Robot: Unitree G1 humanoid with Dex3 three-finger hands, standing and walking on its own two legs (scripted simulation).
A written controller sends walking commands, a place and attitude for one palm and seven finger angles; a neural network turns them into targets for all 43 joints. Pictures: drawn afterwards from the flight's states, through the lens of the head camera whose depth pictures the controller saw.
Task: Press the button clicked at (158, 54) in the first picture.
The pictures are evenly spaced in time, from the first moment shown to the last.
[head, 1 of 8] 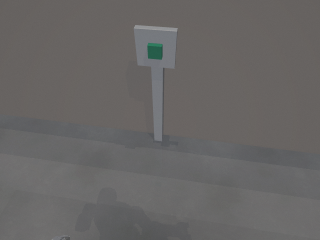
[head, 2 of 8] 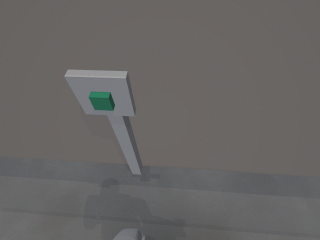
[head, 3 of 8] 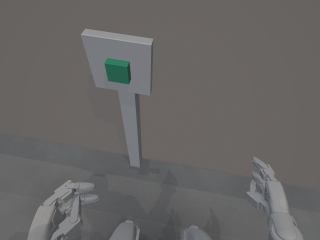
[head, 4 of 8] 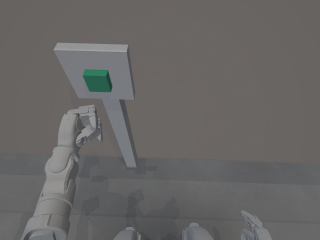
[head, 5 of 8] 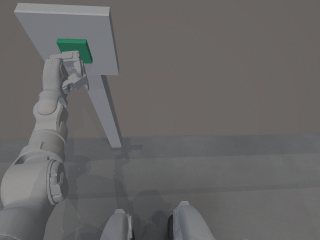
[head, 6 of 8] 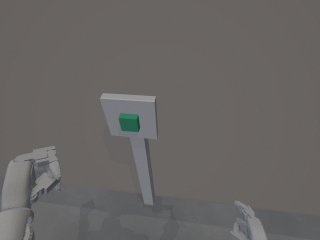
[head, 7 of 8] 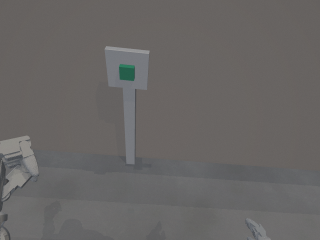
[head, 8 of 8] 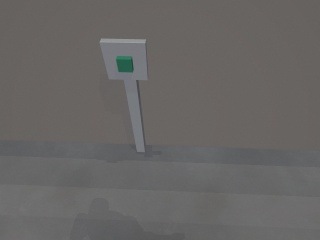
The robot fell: no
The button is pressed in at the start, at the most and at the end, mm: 0 10 0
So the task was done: yes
